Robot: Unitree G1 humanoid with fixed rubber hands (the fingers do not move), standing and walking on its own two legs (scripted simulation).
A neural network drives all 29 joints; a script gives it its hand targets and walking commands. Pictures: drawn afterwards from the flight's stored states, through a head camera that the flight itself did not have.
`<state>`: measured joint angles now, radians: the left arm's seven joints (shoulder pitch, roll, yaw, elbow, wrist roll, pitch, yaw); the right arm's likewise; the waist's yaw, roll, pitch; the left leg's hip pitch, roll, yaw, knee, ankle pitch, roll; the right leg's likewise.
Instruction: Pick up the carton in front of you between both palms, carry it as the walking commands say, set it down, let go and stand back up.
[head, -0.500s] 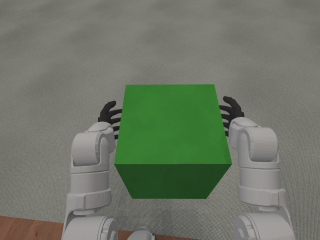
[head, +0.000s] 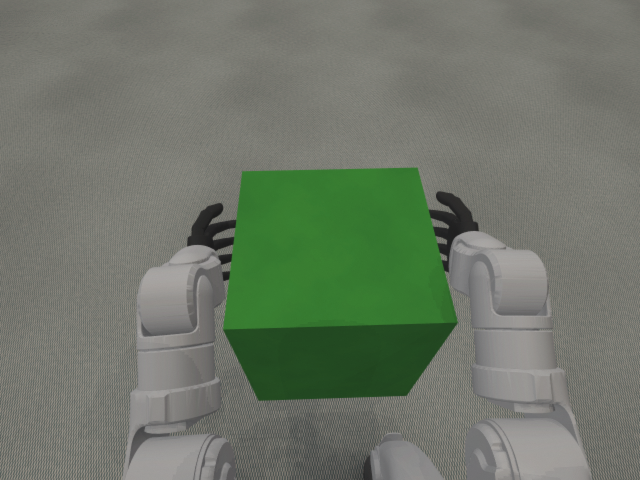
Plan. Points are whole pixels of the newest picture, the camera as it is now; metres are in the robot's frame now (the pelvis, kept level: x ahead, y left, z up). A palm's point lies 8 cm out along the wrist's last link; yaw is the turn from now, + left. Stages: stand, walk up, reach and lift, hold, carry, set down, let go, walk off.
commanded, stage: carry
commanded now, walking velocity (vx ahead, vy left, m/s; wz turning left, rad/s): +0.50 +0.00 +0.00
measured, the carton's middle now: (331, 293) +0.35 -0.02 +0.04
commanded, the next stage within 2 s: none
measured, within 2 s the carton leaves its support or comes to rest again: neither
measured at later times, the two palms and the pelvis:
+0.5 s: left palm (209, 146) +0.60 +0.15 +0.10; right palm (394, 132) +0.61 -0.15 +0.09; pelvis +0.29 -0.01 +0.01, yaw +2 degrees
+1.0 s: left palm (221, 67) +0.85 +0.15 +0.09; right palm (371, 61) +0.85 -0.15 +0.09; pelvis +0.60 +0.00 -0.01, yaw +0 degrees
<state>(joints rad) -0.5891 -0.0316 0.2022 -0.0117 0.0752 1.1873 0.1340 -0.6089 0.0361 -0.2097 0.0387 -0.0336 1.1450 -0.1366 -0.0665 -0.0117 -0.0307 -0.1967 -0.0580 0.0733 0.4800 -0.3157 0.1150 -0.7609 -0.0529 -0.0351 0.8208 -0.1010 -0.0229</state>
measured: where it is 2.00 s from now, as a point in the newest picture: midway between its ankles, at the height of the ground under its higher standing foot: (299, 229)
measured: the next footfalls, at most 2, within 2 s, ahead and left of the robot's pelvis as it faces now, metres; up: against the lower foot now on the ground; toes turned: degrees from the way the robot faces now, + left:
right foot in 0.12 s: +0.27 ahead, -0.09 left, -0.01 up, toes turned -4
left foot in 0.60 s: +0.50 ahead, +0.12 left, -0.01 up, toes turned +10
